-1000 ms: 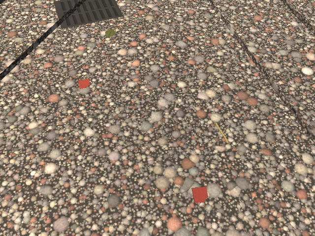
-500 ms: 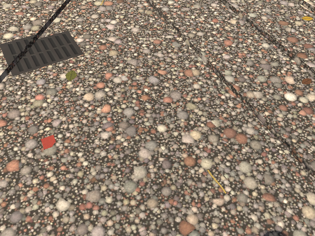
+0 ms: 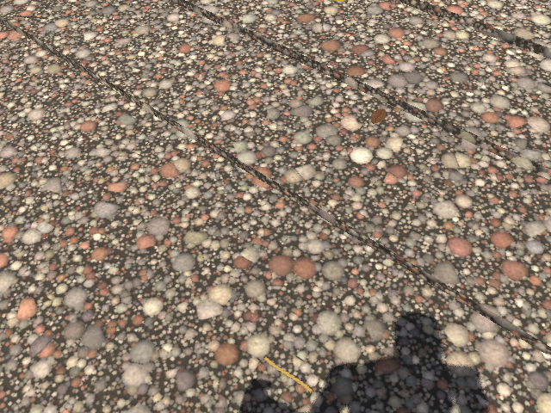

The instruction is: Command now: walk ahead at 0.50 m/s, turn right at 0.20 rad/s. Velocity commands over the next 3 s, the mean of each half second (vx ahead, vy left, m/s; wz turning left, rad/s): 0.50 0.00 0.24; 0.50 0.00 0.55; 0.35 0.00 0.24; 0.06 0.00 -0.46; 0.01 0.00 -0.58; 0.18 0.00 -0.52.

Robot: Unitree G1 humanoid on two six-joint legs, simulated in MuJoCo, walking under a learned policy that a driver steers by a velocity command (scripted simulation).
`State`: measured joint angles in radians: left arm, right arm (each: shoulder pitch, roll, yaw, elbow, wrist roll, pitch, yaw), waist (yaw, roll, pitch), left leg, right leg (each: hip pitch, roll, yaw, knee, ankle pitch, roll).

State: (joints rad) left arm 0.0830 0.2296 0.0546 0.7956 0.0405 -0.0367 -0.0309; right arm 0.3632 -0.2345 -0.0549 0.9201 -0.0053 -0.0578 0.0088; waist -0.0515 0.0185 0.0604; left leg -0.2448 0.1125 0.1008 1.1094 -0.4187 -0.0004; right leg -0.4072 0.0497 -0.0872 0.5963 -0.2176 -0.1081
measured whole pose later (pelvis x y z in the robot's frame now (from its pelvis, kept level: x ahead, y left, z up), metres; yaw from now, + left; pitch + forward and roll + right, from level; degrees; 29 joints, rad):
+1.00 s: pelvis +0.54 +0.09 +0.00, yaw +30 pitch +2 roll +1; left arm 0.03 0.25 0.01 0.70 0.03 -0.06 -0.01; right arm 0.45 -0.30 -0.08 0.85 -0.01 -0.05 0.00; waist -0.10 -0.02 0.02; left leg 0.00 -0.14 -0.23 0.44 -0.44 0.09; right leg -0.48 0.00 0.02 0.51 -0.12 0.00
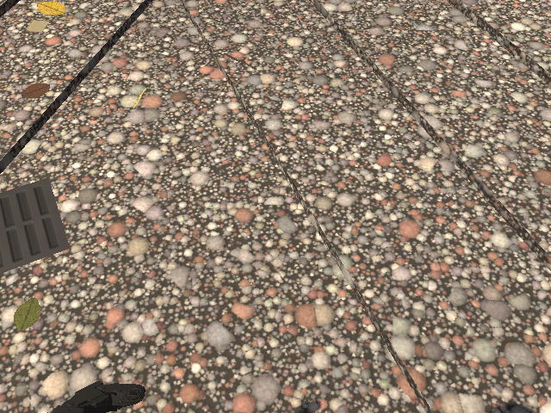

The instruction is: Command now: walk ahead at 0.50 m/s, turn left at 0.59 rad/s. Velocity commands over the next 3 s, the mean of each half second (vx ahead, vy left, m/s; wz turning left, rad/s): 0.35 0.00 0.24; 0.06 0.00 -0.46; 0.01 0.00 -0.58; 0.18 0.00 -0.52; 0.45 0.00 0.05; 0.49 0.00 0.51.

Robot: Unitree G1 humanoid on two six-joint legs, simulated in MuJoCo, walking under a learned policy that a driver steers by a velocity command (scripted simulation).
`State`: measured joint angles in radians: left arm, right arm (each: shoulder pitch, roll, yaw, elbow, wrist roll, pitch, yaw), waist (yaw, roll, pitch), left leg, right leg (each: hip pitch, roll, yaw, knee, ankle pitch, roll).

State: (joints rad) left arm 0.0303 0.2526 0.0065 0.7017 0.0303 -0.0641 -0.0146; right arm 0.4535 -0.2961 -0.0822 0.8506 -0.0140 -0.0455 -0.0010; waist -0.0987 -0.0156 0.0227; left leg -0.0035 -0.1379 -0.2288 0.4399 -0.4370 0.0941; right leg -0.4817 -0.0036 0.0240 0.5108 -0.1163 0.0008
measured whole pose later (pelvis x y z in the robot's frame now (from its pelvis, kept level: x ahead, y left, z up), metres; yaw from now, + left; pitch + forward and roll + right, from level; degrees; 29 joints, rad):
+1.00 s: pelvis +0.21 -0.02 +0.01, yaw -12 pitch +0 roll +2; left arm 0.26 0.26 0.06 0.75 0.02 0.05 0.00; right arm 0.20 -0.28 -0.06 0.78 -0.03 0.05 -0.02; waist 0.00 0.04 0.03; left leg -0.51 0.03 0.02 0.99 -0.38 -0.03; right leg -0.27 0.04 0.01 0.52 -0.25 -0.07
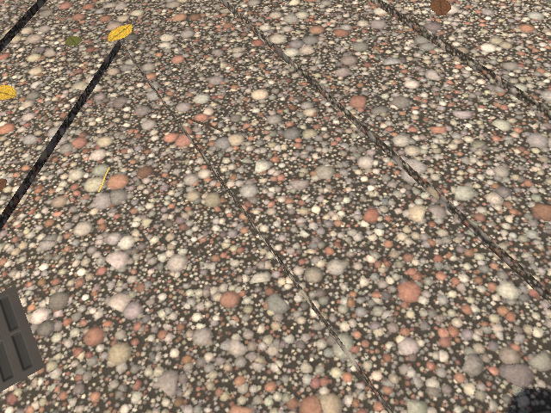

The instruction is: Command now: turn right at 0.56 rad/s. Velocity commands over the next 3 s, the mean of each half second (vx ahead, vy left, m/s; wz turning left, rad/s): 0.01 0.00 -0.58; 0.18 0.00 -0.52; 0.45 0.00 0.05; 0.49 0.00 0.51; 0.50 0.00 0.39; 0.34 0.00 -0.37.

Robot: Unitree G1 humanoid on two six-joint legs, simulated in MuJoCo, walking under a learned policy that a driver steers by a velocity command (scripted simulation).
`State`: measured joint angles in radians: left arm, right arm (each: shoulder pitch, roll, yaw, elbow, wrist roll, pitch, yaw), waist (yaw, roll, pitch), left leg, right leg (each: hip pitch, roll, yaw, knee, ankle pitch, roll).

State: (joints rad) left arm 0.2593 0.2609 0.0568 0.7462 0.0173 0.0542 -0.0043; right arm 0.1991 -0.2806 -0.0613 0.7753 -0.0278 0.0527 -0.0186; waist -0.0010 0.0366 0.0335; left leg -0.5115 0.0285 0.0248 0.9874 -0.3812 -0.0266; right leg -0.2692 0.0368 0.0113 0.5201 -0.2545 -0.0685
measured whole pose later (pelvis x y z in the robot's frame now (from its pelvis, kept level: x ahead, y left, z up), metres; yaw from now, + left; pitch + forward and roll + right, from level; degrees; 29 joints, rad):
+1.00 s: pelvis +0.02 -0.03 +0.01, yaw -33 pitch +0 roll +1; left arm 0.33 0.26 0.03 0.78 0.02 -0.02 -0.02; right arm 0.27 -0.31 -0.06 0.76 -0.04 0.00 0.05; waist -0.01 0.05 0.01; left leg -0.49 0.07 0.05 0.97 -0.27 0.01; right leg -0.04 0.06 0.02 0.31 -0.27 -0.08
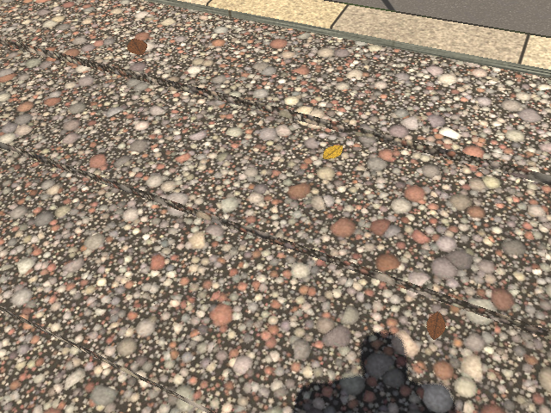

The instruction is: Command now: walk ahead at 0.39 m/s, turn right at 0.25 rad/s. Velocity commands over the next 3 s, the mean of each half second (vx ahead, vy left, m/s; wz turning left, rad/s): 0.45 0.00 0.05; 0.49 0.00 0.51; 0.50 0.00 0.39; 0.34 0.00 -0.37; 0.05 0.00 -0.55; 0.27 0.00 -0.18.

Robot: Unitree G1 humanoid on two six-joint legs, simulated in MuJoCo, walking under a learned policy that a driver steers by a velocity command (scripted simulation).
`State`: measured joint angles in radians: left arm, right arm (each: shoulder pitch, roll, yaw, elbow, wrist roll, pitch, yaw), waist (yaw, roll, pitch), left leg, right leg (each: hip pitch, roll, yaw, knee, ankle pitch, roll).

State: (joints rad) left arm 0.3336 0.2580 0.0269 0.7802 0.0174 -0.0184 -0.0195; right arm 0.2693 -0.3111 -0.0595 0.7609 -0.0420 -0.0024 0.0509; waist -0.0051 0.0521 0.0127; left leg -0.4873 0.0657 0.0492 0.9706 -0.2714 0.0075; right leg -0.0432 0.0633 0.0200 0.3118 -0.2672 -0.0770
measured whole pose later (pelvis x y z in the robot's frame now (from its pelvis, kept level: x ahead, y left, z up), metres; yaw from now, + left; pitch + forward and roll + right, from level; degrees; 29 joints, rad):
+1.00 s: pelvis +0.55 +0.04 +0.02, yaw +22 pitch +1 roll -2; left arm 0.23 0.24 0.03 0.76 0.03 -0.08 0.01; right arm 0.26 -0.30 -0.07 0.75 -0.03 -0.02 0.04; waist -0.01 0.05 0.03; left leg -0.53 0.00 -0.03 1.21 -0.32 0.07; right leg -0.31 0.00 -0.13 0.51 -0.23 -0.03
